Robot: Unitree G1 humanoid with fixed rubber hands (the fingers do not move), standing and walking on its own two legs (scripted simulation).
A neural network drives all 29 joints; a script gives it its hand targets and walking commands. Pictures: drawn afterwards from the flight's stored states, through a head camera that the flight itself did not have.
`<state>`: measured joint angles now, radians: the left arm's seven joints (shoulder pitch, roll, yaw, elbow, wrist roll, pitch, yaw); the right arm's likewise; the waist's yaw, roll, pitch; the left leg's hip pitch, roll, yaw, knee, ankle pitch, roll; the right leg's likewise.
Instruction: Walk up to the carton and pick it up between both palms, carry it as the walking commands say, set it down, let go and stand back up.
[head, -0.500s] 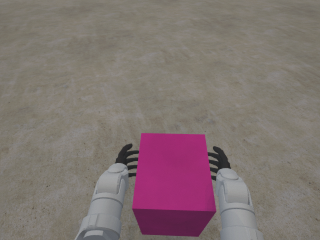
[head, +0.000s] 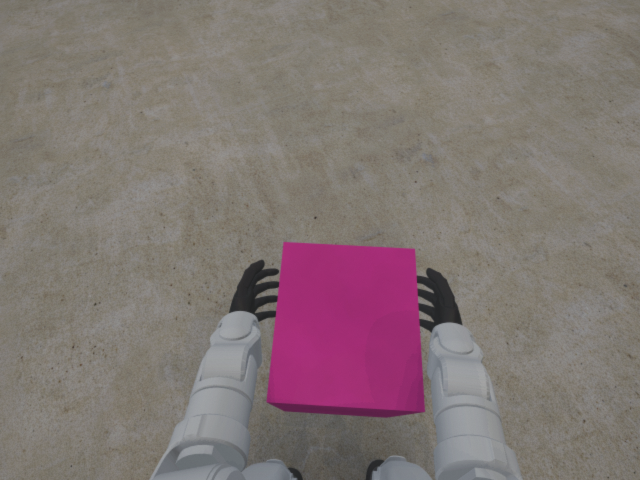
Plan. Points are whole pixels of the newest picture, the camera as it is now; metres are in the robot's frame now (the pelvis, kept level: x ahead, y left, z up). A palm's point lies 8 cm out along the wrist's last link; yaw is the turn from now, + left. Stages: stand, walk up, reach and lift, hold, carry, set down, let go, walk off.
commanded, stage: set down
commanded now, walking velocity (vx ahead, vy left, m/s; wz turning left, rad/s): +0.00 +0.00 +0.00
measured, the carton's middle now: (341, 340) +0.32 -0.01 -0.13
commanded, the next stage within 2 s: none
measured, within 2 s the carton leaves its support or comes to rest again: neither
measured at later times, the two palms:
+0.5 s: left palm (261, 333) +0.33 +0.12 -0.14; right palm (428, 351) +0.32 -0.15 -0.15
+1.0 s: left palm (268, 343) +0.35 +0.12 -0.24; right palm (416, 356) +0.33 -0.15 -0.24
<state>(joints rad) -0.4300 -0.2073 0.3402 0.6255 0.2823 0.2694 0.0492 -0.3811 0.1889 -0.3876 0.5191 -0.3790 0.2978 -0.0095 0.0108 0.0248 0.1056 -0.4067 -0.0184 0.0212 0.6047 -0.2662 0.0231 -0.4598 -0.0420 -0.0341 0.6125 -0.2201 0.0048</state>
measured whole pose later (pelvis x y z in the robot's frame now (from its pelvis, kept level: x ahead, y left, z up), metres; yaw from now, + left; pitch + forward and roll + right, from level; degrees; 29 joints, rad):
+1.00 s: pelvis -0.04 +0.00 -0.10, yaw +0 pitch +29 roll +1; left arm -0.72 -0.01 0.10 0.79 0.06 -0.10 0.21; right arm -0.63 -0.03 -0.14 0.68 -0.03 -0.09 -0.20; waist 0.01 0.02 0.17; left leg -1.27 -0.02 0.02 1.16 -0.39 0.02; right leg -1.32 -0.04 -0.01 1.13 -0.32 0.00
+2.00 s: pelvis -0.07 +0.00 -0.26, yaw +2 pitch +38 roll +2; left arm -1.15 0.04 0.28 0.89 0.01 0.10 0.18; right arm -1.05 -0.06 -0.34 0.73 -0.11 0.14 -0.15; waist 0.01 0.02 0.15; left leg -1.90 -0.04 0.02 1.77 -0.54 0.01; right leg -1.95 0.00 0.04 1.75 -0.46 0.00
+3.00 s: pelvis -0.07 +0.00 -0.34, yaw +3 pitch +38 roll +0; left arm -1.32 0.08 0.29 0.87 0.05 0.21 0.19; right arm -1.32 -0.10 -0.49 0.79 -0.22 0.24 -0.05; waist -0.01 0.02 0.30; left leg -2.13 -0.08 0.01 2.07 -0.61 0.00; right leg -2.16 0.00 0.04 2.04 -0.54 0.03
